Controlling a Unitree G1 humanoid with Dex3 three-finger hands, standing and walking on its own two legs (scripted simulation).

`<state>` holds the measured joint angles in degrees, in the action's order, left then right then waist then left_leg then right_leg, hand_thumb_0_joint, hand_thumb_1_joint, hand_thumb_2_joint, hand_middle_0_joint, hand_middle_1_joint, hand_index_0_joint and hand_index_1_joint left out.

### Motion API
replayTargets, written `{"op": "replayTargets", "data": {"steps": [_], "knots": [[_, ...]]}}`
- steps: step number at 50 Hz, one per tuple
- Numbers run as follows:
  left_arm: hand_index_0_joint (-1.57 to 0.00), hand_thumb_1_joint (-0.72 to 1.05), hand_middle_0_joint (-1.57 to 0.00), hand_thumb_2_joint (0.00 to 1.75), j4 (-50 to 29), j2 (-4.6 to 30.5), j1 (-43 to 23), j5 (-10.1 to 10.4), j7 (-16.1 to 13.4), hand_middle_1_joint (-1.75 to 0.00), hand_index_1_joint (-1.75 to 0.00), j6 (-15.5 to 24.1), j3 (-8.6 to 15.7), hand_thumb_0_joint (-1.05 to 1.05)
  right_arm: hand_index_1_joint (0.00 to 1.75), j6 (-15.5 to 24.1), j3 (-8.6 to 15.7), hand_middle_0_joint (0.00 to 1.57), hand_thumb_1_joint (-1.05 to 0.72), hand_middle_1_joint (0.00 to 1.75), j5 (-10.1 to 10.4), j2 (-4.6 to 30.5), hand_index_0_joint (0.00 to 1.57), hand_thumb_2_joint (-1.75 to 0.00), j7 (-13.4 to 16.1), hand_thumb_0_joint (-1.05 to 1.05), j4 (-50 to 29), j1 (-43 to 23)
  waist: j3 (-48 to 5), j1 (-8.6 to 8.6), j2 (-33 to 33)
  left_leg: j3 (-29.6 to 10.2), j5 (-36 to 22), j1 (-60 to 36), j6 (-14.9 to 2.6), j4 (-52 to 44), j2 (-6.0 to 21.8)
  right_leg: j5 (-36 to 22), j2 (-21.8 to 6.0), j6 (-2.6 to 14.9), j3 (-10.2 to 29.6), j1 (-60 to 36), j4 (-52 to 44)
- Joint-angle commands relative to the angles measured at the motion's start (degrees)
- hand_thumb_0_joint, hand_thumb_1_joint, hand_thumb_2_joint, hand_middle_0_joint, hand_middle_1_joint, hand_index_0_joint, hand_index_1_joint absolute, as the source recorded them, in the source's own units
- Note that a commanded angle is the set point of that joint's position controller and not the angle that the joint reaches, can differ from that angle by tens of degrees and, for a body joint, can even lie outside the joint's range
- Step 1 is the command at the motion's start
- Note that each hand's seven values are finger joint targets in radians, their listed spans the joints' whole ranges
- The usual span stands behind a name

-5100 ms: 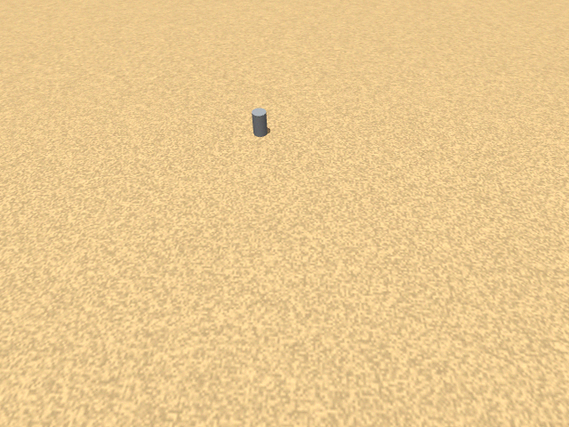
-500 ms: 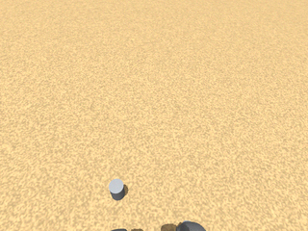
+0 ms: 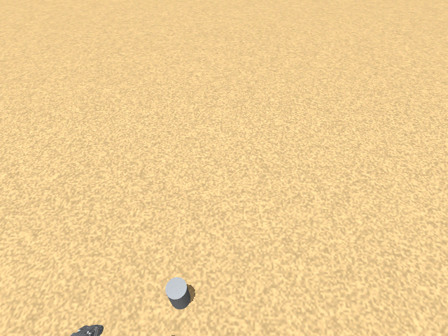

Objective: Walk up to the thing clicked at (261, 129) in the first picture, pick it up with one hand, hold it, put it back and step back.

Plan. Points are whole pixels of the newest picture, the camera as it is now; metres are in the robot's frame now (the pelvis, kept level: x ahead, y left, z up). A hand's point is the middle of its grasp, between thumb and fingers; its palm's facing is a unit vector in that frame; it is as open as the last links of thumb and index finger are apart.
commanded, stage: walk up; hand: left
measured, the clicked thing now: (178, 293) +0.40 +0.22 -0.70
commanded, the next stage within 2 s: stand in 0.90 s
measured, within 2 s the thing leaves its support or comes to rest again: neither
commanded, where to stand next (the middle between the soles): +0.07 +0.00 m, yaw +1 degrees
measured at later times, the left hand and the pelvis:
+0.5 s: hand out of the picture +0.09 +0.25 -0.15, palm faces -0.01 -0.95 -0.33, open 7.4 cm; pelvis +0.02 +0.00 +0.01, yaw +0 degrees
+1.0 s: hand out of the picture +0.11 +0.25 -0.15, palm faces -0.02 -0.94 -0.33, open 7.4 cm; pelvis +0.02 +0.00 +0.01, yaw +0 degrees
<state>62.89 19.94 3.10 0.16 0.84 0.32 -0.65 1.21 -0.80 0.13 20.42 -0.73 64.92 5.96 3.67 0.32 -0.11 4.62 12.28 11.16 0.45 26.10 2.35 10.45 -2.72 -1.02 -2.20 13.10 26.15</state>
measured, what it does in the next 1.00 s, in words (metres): stands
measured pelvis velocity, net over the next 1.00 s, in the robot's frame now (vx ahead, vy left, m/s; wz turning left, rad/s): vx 0.02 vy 0.00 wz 0.00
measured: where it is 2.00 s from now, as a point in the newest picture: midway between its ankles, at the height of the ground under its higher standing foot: outside the picture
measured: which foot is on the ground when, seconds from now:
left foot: down 0.00-1.00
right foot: down 0.00-1.00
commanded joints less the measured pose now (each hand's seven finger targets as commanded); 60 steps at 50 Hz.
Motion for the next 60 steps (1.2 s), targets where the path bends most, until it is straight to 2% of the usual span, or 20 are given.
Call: {"op": "replayTargets", "data": {"steps": [1,7,15,18,31,41,48,53,55,60], "knots": [[-0.20,0.90,-0.20,0.90,-1.5,12.3,-2.9,0.1,-0.6,-0.30,-0.30,1.1,2.8,0.00,0.30,1.5,2.4,0.20,-0.90,0.30,-0.3,12.7,0.20,-0.90,0.7,0.00,-1.8,-3.8,-5.4,-0.77,1.0,-7.3,-2.2,-1.3,-1.69,-8.6,5.7,-1.1,-5.5,2.54,6.7,-3.4,-8.6],[-0.20,0.90,-0.20,0.90,0.2,12.0,-3.6,0.1,-0.5,-0.30,-0.30,1.1,2.9,0.00,0.30,1.5,2.5,0.20,-0.90,0.30,-0.4,12.6,0.20,-0.90,0.9,0.00,-0.7,-4.6,-7.1,-0.69,-0.1,-6.7,-6.5,-3.6,-1.33,-10.0,6.2,-7.0,-5.7,1.99,5.8,-6.2,-8.9],[-0.20,0.90,-0.20,0.90,1.4,11.8,-3.4,-0.3,-0.5,-0.30,-0.30,0.9,3.0,0.00,0.30,1.1,2.9,0.20,-0.90,0.30,-0.5,12.6,0.20,-0.90,0.8,0.00,-0.5,-5.4,-4.9,-0.32,0.1,-6.6,-3.2,-4.5,-1.25,-11.0,6.2,-1.9,-5.1,1.73,5.8,-3.7,-11.3],[-0.20,0.90,-0.20,0.90,1.4,11.9,-3.3,-0.4,-0.5,-0.30,-0.30,0.9,3.1,0.00,0.30,1.0,2.9,0.20,-0.90,0.30,-0.5,12.6,0.20,-0.90,0.8,0.00,-0.5,-5.6,-4.9,-0.31,0.1,-6.5,-2.7,-4.2,-1.26,-11.2,6.1,-2.8,-5.3,1.49,6.0,-4.1,-11.8],[-0.20,0.90,-0.20,0.90,1.4,11.3,-2.0,-0.3,-0.7,-0.30,-0.30,1.0,3.4,0.00,0.30,0.9,3.1,0.20,-0.90,0.30,-0.4,11.9,0.20,-0.90,1.0,0.00,-0.7,-4.9,-6.8,-0.42,0.6,-6.0,-8.9,-6.8,-1.07,-10.9,6.5,-8.6,-5.6,1.26,5.4,-6.1,-10.9],[-0.20,0.90,-0.20,0.90,0.9,11.2,-2.1,-0.7,-0.8,-0.30,-0.30,0.9,3.5,0.00,0.30,0.7,3.3,0.20,-0.90,0.30,-0.5,11.8,0.20,-0.90,1.0,0.00,-1.1,-4.7,-5.5,-0.26,0.3,-6.3,-5.9,-5.4,-1.08,-11.6,6.4,-6.0,-5.4,1.28,5.4,-6.2,-11.4],[-0.20,0.90,-0.20,0.90,-0.1,11.7,-1.9,-0.7,-1.1,-0.30,-0.30,1.4,3.2,0.00,0.30,0.6,3.3,0.20,-0.90,0.30,-0.9,11.6,0.20,-0.90,0.9,0.00,-1.6,-4.6,-6.0,-0.01,-0.4,-6.4,-8.8,-5.7,-0.66,-11.8,6.6,-7.5,-5.8,1.33,5.3,-7.2,-11.2],[-0.20,0.90,-0.20,0.90,-0.5,11.9,-1.4,-0.6,-1.1,-0.30,-0.30,1.5,3.0,0.00,0.30,0.6,3.3,0.20,-0.90,0.30,-0.8,11.5,0.20,-0.90,0.8,0.00,-1.6,-4.4,-5.9,0.06,0.0,-6.6,-9.0,-6.5,-0.57,-11.8,6.8,-7.4,-5.7,1.49,5.1,-6.9,-11.0],[-0.20,0.90,-0.20,0.90,-0.6,11.7,-1.5,-0.7,-1.1,-0.30,-0.30,1.5,2.9,0.00,0.30,0.6,3.2,0.20,-0.90,0.30,-0.8,11.6,0.20,-0.90,0.9,0.00,-1.6,-3.9,-5.1,0.14,0.0,-6.3,-7.2,-5.6,-0.50,-11.9,6.5,-6.6,-5.9,1.41,5.4,-7.0,-11.7],[-0.20,0.90,-0.20,0.90,-0.8,12.1,-1.3,-0.6,-1.1,-0.30,-0.30,1.4,2.9,0.00,0.30,0.5,3.2,0.20,-0.90,0.30,-0.9,11.5,0.20,-0.90,0.9,0.00,-1.7,-4.0,-5.2,0.01,0.0,-6.4,-8.1,-6.0,-0.39,-12.1,6.7,-6.3,-5.7,1.56,5.1,-6.5,-11.2]]}}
